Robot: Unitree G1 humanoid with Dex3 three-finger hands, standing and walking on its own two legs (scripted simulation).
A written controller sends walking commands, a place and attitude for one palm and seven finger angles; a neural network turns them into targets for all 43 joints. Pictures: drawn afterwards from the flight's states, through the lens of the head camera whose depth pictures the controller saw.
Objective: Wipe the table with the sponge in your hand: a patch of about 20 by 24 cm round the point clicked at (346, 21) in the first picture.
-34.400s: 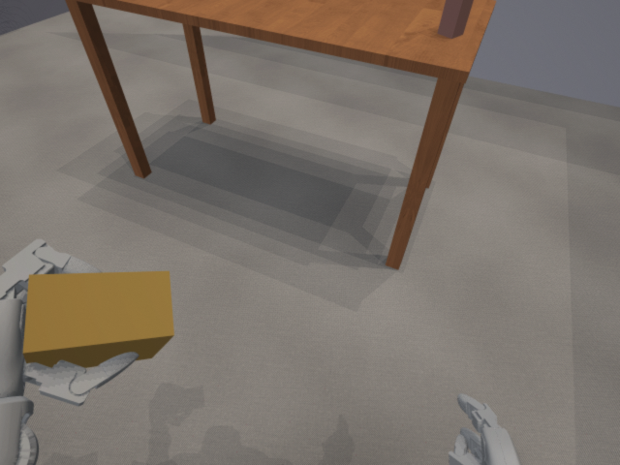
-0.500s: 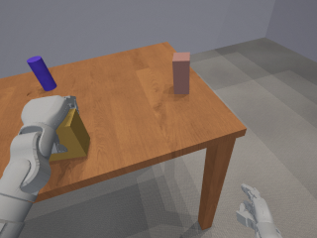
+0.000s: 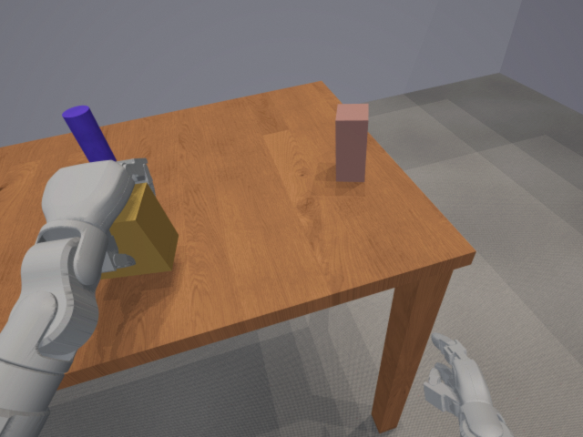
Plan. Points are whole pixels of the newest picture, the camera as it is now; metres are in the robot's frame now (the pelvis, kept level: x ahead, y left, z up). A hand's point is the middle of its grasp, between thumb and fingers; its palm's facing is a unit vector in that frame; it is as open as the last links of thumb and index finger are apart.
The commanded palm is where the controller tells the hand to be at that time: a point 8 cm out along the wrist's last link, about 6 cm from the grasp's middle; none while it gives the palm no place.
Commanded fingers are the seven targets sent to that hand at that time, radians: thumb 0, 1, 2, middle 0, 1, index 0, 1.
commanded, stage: move the sponge above the wiping area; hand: left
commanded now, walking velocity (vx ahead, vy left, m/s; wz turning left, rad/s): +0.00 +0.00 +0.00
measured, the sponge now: (125, 241) +0.28 +0.29 +0.15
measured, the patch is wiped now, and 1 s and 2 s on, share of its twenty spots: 0.15 0.15 0.20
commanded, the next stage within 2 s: lower the sponge onto the table in 0.62 s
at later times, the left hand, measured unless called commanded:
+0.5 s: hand (91, 199) +0.28 +0.30 +0.23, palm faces +0.28 -0.01 -0.96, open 10.3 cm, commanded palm +0.23 +0.29 +0.28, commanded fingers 0.00 0.10 1.30 -1.20 -1.60 -1.20 -1.60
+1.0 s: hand (78, 196) +0.27 +0.30 +0.24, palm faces +0.30 -0.02 -0.95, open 10.3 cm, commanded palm +0.22 +0.29 +0.28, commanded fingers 0.00 0.10 1.30 -1.20 -1.60 -1.20 -1.60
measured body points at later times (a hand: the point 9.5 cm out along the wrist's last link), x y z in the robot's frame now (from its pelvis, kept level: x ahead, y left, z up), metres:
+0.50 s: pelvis +0.01 +0.01 +0.00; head -0.02 -0.04 +0.45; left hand +0.26 +0.29 +0.28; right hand +0.27 -0.17 -0.07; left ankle -0.01 +0.11 -0.74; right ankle +0.03 -0.09 -0.74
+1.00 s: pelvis -0.01 -0.01 +0.00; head -0.03 -0.06 +0.45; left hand +0.25 +0.30 +0.29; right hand +0.26 -0.19 -0.07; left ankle -0.01 +0.11 -0.74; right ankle +0.03 -0.09 -0.74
